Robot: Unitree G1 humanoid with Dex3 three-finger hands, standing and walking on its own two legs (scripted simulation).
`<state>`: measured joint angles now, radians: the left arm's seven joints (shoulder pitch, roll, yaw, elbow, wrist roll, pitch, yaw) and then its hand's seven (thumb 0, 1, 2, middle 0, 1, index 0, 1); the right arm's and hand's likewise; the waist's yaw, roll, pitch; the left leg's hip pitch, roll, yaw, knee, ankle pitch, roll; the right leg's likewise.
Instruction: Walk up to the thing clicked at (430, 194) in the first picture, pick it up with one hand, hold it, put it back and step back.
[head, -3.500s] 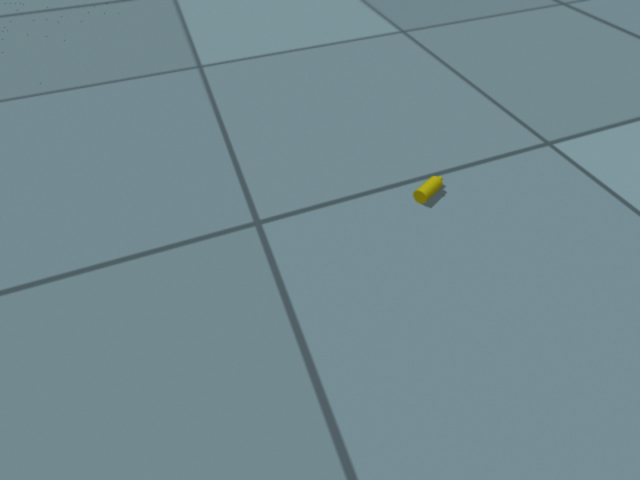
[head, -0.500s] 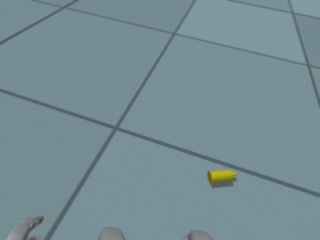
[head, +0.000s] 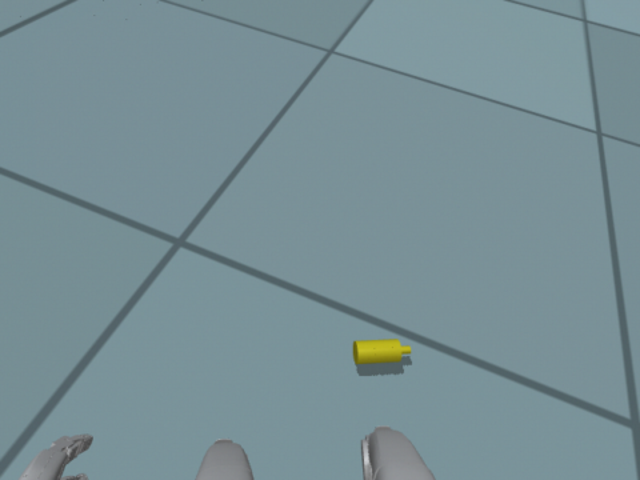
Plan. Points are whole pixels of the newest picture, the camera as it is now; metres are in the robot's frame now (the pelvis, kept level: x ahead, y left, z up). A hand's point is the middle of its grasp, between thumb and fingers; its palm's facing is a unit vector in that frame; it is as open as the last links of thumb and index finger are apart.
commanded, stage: walk up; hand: left
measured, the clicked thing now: (382, 351) +0.53 -0.26 -0.70
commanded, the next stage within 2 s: none
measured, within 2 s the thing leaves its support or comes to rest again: neither
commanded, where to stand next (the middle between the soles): +0.13 -0.49 m, yaw +5 degrees
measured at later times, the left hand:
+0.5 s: hand out of the picture +0.11 +0.06 -0.15, palm faces -0.05 -0.94 -0.34, open 7.4 cm
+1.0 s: hand out of the picture +0.07 -0.17 -0.15, palm faces +0.02 -0.94 -0.34, open 7.4 cm
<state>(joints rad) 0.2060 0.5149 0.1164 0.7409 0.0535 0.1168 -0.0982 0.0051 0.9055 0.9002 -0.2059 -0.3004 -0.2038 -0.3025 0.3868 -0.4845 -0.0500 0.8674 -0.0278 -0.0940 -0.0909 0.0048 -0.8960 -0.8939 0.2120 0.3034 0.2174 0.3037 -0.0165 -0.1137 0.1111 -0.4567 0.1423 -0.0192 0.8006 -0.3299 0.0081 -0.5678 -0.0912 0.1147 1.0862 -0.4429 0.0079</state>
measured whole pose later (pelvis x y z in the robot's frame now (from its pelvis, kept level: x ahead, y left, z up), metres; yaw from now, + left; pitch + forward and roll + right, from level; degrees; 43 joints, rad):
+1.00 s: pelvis -0.01 -0.45 +0.00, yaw +3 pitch -1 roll +1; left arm 0.20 0.43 0.08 0.73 0.06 0.11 -0.06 0.00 0.90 0.90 -0.21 -0.30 -0.21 -0.30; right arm 0.35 -0.41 -0.04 0.93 -0.02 -0.08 -0.09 0.00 -0.90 -0.89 0.21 0.30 0.21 0.30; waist 0.03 -0.09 0.12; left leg -0.41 -0.03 0.10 0.80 -0.38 0.07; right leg -0.49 0.03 -0.04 0.88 -0.39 -0.06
